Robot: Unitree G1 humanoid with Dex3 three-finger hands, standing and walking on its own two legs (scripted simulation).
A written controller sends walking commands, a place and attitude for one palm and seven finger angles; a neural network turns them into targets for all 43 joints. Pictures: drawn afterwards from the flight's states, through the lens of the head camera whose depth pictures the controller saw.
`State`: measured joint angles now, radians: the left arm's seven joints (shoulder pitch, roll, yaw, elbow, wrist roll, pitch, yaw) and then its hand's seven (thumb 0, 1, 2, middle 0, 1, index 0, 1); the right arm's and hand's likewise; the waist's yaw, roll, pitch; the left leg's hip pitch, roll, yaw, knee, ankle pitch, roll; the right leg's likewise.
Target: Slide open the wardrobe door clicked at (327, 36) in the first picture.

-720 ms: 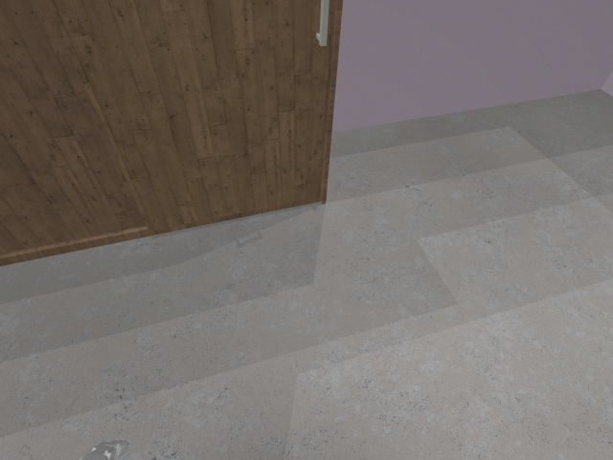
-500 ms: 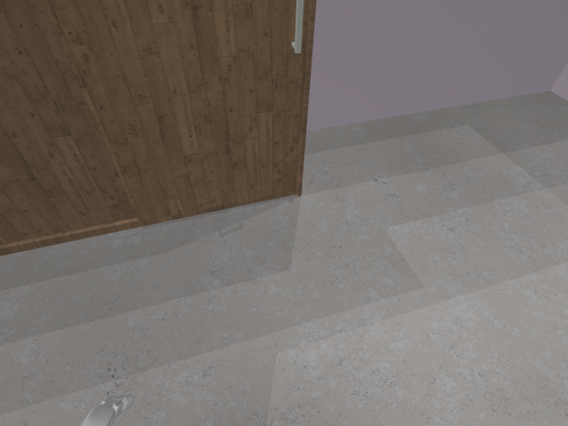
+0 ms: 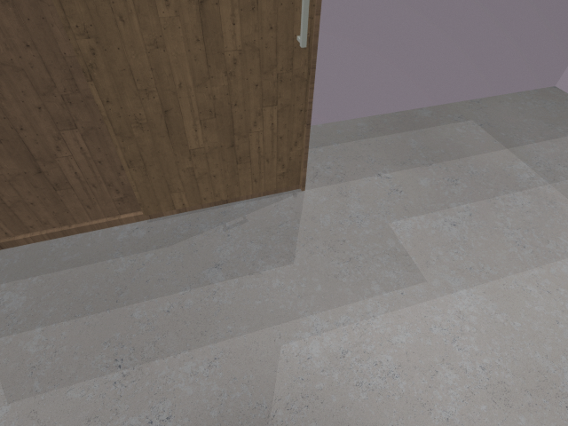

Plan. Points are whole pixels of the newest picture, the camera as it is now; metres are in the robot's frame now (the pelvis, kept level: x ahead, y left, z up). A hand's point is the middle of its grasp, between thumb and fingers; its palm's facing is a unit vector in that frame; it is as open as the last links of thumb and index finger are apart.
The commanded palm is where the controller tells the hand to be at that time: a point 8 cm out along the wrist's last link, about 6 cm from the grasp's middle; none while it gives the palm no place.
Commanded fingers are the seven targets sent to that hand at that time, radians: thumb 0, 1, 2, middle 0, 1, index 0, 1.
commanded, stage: stand and wait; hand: right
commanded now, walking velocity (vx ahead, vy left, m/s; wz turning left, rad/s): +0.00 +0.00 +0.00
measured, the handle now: out of the picture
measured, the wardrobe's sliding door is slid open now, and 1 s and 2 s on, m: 0.00 0.00 0.00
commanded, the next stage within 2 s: look at it before walking up in 0.12 s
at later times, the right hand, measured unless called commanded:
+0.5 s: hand out of the picture +0.07 -0.24 -0.15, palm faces -0.03 +0.95 -0.33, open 7.4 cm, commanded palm none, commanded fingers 0.00 -0.90 -0.90 0.20 0.30 0.20 0.30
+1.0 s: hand out of the picture +0.05 -0.23 -0.17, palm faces +0.03 +0.96 -0.27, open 7.4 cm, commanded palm none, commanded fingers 0.00 -0.90 -0.90 0.20 0.30 0.20 0.30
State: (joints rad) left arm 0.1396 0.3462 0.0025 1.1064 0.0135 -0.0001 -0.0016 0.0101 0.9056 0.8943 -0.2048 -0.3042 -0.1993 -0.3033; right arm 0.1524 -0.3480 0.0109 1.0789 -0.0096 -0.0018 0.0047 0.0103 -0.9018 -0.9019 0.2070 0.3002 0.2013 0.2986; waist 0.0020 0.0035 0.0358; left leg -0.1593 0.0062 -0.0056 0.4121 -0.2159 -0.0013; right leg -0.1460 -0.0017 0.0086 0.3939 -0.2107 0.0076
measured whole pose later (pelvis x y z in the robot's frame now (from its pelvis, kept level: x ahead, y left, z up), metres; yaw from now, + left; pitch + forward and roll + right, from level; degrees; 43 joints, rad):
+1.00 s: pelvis +0.01 -0.01 +0.00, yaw -2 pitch -1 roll +1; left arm 0.21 0.29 0.00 1.10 0.03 0.02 -0.01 0.01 0.91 0.89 -0.20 -0.30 -0.20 -0.30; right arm 0.22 -0.29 0.00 1.06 -0.02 0.01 0.01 0.01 -0.90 -0.90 0.20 0.30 0.20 0.30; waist 0.00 0.00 -0.01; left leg -0.16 0.01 0.04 0.44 -0.26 0.00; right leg -0.22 -0.01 0.02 0.55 -0.37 -0.01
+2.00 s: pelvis +0.39 -0.10 -0.02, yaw -19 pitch -1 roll +2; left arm 0.16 0.20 0.07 0.96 0.03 -0.05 -0.03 0.00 0.91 0.90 -0.20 -0.30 -0.19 -0.30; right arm 0.37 -0.22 -0.05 1.10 -0.03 -0.04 0.01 0.00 -0.92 -0.90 0.20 0.30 0.20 0.30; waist -0.03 0.04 0.03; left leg -0.15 0.12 0.21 0.67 -0.44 -0.04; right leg -0.39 -0.07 -0.14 0.65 -0.23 -0.05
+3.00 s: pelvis +0.58 -0.17 -0.01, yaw +5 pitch +0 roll +0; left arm 0.16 0.20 0.03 0.88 0.02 0.01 0.03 0.01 0.91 0.89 -0.20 -0.30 -0.20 -0.30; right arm 0.19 -0.27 -0.10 0.92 -0.03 0.07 0.02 0.01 -0.90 -0.90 0.20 0.30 0.20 0.30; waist -0.02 0.05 0.05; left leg -0.51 -0.06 -0.05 0.95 -0.40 -0.03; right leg -0.23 -0.04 -0.09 0.51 -0.28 -0.01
